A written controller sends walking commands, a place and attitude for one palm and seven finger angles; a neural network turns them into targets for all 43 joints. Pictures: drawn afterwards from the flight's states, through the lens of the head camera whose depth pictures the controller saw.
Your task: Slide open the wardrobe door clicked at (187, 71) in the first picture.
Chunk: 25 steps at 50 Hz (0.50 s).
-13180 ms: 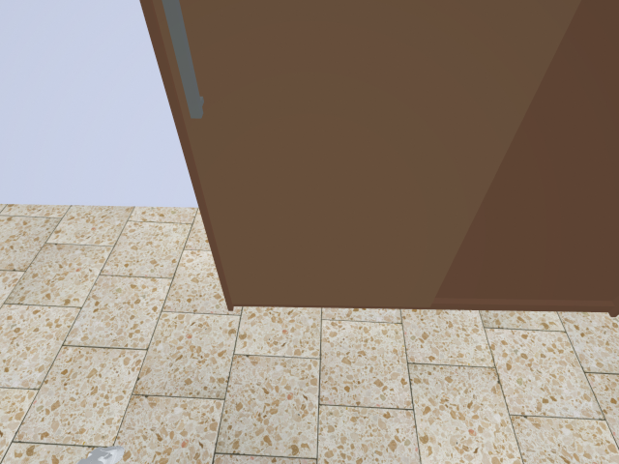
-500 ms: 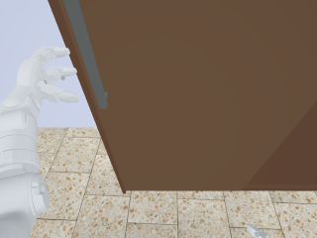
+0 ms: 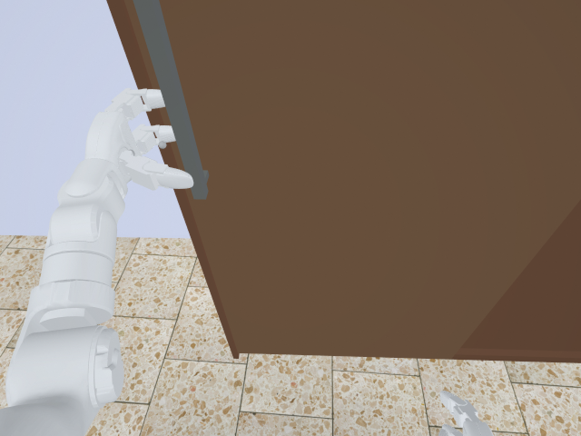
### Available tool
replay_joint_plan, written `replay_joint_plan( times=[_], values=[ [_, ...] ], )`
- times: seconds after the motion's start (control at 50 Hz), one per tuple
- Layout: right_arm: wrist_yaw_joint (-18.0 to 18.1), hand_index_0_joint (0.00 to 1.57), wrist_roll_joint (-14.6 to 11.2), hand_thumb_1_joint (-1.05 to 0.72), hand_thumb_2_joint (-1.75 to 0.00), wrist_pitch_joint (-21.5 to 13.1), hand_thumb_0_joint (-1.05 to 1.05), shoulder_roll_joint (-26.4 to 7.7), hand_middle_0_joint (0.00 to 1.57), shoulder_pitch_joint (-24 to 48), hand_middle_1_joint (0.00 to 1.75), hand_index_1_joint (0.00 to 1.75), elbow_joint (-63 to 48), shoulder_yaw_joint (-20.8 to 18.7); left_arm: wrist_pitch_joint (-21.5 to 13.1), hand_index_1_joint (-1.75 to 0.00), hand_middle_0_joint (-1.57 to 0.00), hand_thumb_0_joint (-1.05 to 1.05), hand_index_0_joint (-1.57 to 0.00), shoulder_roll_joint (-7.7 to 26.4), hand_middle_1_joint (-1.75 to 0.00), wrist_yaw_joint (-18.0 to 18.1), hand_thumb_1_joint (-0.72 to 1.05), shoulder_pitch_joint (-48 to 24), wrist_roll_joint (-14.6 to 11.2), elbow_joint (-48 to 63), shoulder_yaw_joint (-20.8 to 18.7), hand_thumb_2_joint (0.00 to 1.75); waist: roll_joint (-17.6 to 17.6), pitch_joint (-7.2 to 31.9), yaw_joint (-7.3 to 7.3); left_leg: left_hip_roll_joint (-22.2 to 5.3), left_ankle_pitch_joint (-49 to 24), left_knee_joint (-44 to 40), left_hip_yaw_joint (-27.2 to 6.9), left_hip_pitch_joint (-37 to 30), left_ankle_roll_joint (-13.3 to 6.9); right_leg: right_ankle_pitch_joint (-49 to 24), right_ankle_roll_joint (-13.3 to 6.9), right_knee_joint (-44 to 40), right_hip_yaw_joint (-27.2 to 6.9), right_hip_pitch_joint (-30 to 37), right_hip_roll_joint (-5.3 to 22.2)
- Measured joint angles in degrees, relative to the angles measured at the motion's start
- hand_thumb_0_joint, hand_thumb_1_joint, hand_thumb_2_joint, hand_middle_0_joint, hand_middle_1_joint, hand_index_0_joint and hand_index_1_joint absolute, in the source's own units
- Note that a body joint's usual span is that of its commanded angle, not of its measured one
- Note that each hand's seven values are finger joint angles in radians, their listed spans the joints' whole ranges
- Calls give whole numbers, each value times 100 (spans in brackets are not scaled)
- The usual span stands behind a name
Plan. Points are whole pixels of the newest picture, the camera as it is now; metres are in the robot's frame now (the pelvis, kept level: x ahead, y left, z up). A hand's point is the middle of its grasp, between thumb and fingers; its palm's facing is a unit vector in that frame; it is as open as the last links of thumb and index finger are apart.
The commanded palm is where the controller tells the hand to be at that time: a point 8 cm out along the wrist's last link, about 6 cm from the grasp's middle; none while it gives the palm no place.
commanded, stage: feel for the door with the fingertips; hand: left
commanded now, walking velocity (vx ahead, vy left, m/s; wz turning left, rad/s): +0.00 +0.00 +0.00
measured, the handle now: (181, 104) +0.50 +0.18 +0.23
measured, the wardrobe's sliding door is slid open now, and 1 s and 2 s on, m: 0.00 0.00 0.00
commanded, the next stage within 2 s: slide the fingers in behind the handle in 0.46 s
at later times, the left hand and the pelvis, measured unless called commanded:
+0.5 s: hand (170, 132) +0.45 +0.18 +0.21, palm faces +0.03 -1.00 -0.02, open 13.9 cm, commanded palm +0.43 +0.24 +0.21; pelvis -0.01 -0.01 +0.00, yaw -1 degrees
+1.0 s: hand (163, 140) +0.44 +0.19 +0.21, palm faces +0.02 -1.00 -0.01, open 13.9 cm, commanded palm +0.41 +0.24 +0.21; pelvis -0.01 -0.01 +0.00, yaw -1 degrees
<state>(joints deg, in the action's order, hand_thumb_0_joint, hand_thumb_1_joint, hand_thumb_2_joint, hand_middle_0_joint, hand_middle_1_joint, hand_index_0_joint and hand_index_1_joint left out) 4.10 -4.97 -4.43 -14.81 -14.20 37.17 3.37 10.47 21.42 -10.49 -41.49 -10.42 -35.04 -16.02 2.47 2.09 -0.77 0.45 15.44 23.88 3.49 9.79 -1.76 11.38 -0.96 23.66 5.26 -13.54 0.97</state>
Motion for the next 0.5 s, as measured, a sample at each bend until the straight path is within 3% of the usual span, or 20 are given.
replay_joint_plan(
  times=[0.28,0.5],
  values=[
    [100,20,-30,-91,-90,-56,1,-112,20,-186,30,30,154,-18,-341,-120,-30,-1,-29,355,-120,-188,-50,-665,45,-1129,-3,30,-15,-54,-110,-58,-71,14,-52,102,64,-63,-80,-18,55,-74,-55],
    [89,20,-18,-91,-90,-70,1,-221,20,-519,30,30,237,-109,-723,-122,-32,-1,-32,627,-122,-373,-50,-930,165,-1807,-279,30,-47,-59,-283,-116,-71,39,27,242,90,-93,-111,6,-21,-249,-116]
  ],
)
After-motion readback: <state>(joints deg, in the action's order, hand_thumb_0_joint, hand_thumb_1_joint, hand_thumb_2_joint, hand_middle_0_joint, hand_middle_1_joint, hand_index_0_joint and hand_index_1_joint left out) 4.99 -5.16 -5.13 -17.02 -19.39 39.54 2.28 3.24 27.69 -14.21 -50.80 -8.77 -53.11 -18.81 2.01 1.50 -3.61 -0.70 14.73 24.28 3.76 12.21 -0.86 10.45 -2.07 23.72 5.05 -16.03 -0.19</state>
